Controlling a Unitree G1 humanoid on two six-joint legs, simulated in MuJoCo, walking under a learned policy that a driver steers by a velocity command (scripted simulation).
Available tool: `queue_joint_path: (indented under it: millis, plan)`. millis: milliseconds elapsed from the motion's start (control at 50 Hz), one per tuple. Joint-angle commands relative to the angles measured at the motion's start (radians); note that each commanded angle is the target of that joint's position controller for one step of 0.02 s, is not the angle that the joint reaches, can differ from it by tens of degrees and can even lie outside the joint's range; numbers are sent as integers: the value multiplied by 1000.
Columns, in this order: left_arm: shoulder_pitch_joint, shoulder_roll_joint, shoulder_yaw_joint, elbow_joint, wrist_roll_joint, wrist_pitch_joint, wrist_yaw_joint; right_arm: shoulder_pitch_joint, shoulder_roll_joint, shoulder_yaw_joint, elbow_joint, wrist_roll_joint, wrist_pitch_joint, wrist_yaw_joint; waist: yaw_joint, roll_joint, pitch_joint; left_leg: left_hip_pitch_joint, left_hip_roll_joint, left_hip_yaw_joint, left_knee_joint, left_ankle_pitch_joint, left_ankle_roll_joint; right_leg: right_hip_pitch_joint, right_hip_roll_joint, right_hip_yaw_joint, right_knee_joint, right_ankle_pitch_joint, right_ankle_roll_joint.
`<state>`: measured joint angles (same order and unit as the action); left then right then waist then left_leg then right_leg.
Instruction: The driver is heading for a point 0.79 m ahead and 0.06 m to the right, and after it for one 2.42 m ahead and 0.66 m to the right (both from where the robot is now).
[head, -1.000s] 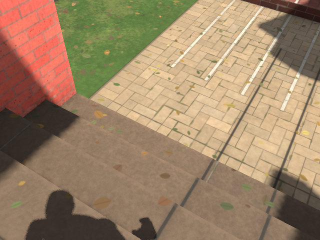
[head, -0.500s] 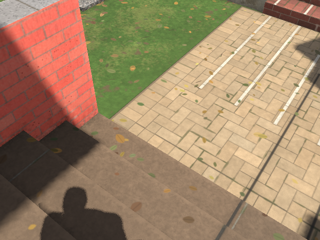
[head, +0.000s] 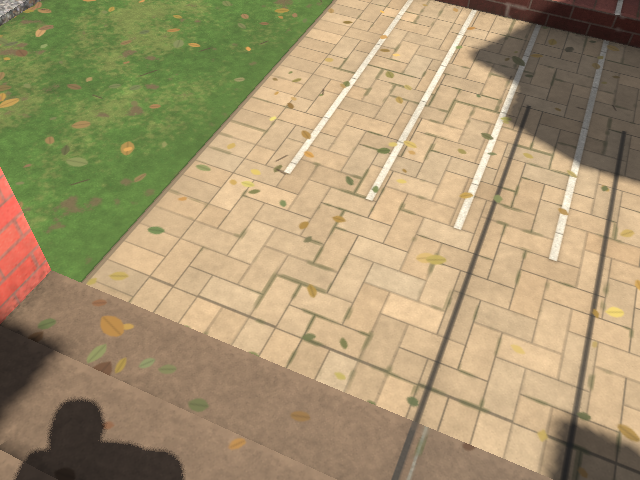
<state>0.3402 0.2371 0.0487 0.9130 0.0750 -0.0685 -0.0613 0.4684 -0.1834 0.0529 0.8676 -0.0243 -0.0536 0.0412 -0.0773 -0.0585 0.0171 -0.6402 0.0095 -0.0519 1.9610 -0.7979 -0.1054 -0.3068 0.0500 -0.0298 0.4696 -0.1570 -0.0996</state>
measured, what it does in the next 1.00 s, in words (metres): goes down, turning right: left foot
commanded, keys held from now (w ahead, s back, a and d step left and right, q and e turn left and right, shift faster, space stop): s+e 0.18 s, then w+e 0.26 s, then w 0.56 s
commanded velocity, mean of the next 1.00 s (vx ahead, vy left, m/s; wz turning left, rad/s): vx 0.26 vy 0.00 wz -0.37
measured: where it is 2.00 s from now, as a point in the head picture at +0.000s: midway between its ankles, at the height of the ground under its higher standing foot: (375, 435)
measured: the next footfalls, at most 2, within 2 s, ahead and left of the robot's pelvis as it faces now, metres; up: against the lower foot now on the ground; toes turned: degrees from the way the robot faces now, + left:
left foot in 0.40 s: +0.14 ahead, +0.14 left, +0.00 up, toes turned -17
right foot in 1.16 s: +0.36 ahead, -0.22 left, -0.16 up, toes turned -27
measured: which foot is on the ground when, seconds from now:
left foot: up 0.00-0.38, down 0.40-1.00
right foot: down 0.00-0.42, up 0.44-1.00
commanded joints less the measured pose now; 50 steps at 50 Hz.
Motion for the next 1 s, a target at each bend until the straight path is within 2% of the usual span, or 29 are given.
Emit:
queue_joint_path:
  millis: [20,40,60,100,120,140,160,200,220,240,260,300,360,400,420,440,460,500,520,540,580,620,640,680,780,840,860,920,1000]
  plan:
    - [-40,224,44,-167,-6,-56,-11,-68,-95,-27,-199,20,-29,-62,-46,43,38,-114,72,13,-97,1,-11,-186,-412,249,-158,1011,-306]
    - [-36,235,44,-172,-5,-70,-4,-1,-51,-14,-203,17,-16,-62,-68,-4,30,-68,39,14,-81,130,9,-263,-354,237,-161,1004,-308]
    - [14,181,25,-160,8,-85,20,13,-59,-18,-215,20,-17,-64,-52,31,36,-123,36,-18,-105,266,11,-265,-322,252,-133,934,-273]
    - [90,192,21,-151,-9,-94,65,-20,-77,-32,-241,5,-15,-57,-20,-12,-37,-175,-1,29,-197,452,1,-160,-231,231,-64,995,-195]
    - [30,156,23,-132,-131,-7,61,-281,-85,-58,-248,12,63,-130,12,134,-68,-342,-7,57,-329,652,51,49,-226,254,-7,945,-178]
    - [36,120,6,-167,-147,32,76,-327,-50,-31,-299,6,94,-138,37,121,-81,-308,5,57,-511,763,65,38,-179,240,15,813,-130]
    - [21,85,-4,-191,-128,65,96,-358,-13,-19,-319,-1,108,-129,58,47,-100,-266,-16,70,-590,828,69,28,-146,241,45,708,-91]
    - [7,106,4,-239,-85,107,120,-424,14,-3,-371,-7,119,-103,90,-57,-128,-215,-33,57,-728,781,51,23,-160,337,6,410,-86]
    - [94,198,13,-239,37,34,89,-105,25,2,-278,-26,110,-33,29,-237,38,-155,57,10,-794,763,18,-226,-231,423,-168,61,-191]
    - [56,225,36,-223,51,-5,71,-136,-47,-13,-275,-44,116,-12,49,-80,76,-114,59,16,-780,714,-6,-283,-235,506,-245,-243,-197]
    - [40,233,44,-228,19,-25,66,-220,-62,-14,-295,-61,124,-4,76,-12,37,-108,48,14,-870,600,-31,-245,-248,574,-248,-427,-185]
    - [49,210,47,-240,-31,-30,63,-337,-80,-15,-320,-63,110,-6,144,-8,-47,-112,21,-5,-1161,489,-23,0,-278,638,-216,-551,-169]
    - [-18,204,41,-272,-36,-12,46,-363,-134,-45,-290,-13,59,-14,165,-80,-116,131,-19,56,-1440,478,69,38,-254,602,-168,-588,-159]
    - [46,138,23,-253,-31,-14,45,-192,-160,-91,-233,-6,21,-31,68,17,-150,517,49,8,-1515,524,138,-152,-148,559,-5,-500,-85]
    - [54,59,-2,-264,-61,-21,52,-8,-147,-104,-199,-29,-1,-46,-10,84,-226,791,184,-135,-1499,420,224,-359,-44,466,183,-449,-42]
    - [-36,-50,-28,-375,-70,-10,55,124,-253,-133,-185,-78,-19,-49,-72,310,-96,1008,448,-744,-1694,203,463,-932,196,369,393,-455,70]
    - [-113,6,-15,-357,-29,2,76,103,-199,-119,-186,-107,-10,-21,-98,134,24,1019,443,-804,-1758,98,421,-1160,163,469,496,-290,101]
    - [-24,50,-1,-267,-28,19,91,-52,-148,-111,-175,-19,-4,34,9,187,-5,789,342,-504,-1713,115,320,-1101,93,364,640,-80,126]
    - [84,54,-5,-203,-19,15,81,-20,-118,-107,-133,7,-15,48,49,227,-16,623,272,-380,-1705,145,265,-980,62,288,793,-32,115]
    - [223,41,-21,-145,7,20,37,-64,-67,-96,-109,-9,-34,45,139,205,-27,366,204,-260,-1701,272,231,-785,27,186,1029,52,112]
    - [318,5,-50,-123,17,29,-38,-158,-99,-94,-78,-66,-59,12,209,152,-14,65,156,-141,-1706,350,213,-624,5,90,1311,116,117]
    - [151,27,-57,-189,-6,27,-60,-123,-120,-88,-25,-72,-83,-13,123,77,28,75,169,-99,-1715,347,256,-678,-35,91,1269,146,117]
    - [41,49,-53,-228,-21,21,-48,-53,-108,-80,4,-71,-95,-23,61,83,30,157,172,-98,-1722,326,271,-721,-49,91,1115,193,115]
    - [41,15,-69,-211,-22,19,-24,154,-102,-72,117,-92,-96,-27,5,147,44,423,213,-176,-1658,382,300,-935,-58,174,1100,245,100]
    - [-44,4,-64,-181,20,15,-7,213,-63,-39,191,-88,-91,-16,5,148,33,546,227,-193,-1588,513,373,-960,-95,179,840,357,49]
    - [-173,-47,-79,-184,13,3,-2,382,2,-14,273,-94,-93,-59,-57,171,73,729,257,-233,-1524,579,382,-1069,-153,184,466,583,69]
    - [-204,-44,-77,-175,10,2,-9,389,19,-5,272,-78,-91,-64,-66,141,89,659,248,-195,-1532,566,386,-995,-167,131,357,677,68]
    - [-196,-47,-81,-143,23,10,-38,330,36,13,260,-83,-75,-31,-27,144,134,285,212,-139,-1543,513,395,-567,-154,57,336,719,55]
    - [-302,-22,-73,-196,13,17,-12,258,23,13,245,-73,-82,-51,-21,125,122,362,202,-106,-1418,566,339,-414,-146,79,169,578,60]
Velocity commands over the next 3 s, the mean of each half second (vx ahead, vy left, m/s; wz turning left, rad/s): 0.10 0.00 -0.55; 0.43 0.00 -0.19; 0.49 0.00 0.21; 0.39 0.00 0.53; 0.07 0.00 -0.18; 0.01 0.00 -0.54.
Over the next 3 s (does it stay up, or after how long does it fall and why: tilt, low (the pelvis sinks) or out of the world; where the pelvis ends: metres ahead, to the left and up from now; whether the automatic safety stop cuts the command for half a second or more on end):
stays up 0.91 -0.19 -0.50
